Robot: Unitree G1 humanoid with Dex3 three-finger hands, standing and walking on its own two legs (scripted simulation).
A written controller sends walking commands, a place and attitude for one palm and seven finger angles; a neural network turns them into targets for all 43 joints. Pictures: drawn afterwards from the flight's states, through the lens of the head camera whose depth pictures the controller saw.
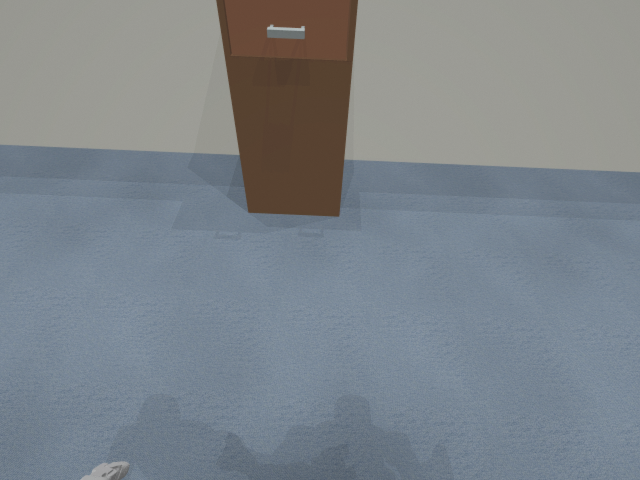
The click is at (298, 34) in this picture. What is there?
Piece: drawer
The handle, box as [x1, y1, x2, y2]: [267, 25, 304, 38]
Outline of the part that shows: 267,27 267,37 304,38 304,26 301,26 300,28 274,27 273,25 270,25 269,27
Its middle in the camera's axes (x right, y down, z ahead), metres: -0.11 -0.64 +1.18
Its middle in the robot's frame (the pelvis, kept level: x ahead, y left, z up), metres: +1.31 +0.17 +0.04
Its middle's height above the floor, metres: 0.81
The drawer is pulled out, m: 0.00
